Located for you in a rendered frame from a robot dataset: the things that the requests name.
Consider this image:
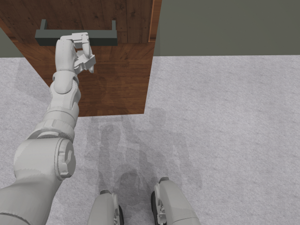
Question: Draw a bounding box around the right robot thigh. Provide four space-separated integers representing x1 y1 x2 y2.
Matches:
154 180 201 225

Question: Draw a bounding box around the left robot forearm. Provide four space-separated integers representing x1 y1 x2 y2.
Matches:
13 70 81 177

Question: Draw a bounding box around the left robot thigh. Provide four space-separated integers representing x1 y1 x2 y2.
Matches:
87 193 120 225

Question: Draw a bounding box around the cabinet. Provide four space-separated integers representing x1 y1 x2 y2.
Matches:
0 0 162 117

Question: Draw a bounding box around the left robot upper arm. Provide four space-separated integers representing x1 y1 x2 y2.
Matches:
0 137 76 225

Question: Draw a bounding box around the robot left hand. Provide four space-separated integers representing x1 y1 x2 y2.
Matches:
55 32 96 75

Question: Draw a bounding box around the handle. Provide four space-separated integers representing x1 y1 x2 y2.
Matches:
35 19 118 46

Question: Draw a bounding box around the drawer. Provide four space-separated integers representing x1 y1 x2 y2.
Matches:
0 0 153 43

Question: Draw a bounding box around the robot thigh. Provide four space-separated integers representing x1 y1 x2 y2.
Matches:
87 193 120 225
154 180 201 225

